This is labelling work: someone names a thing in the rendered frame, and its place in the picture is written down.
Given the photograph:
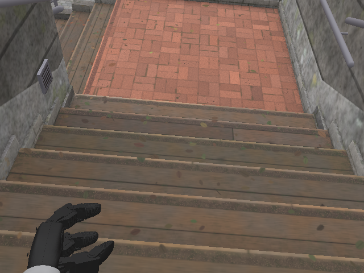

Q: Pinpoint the robot left hand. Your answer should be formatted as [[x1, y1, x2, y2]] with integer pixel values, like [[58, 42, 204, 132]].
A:
[[27, 203, 114, 273]]

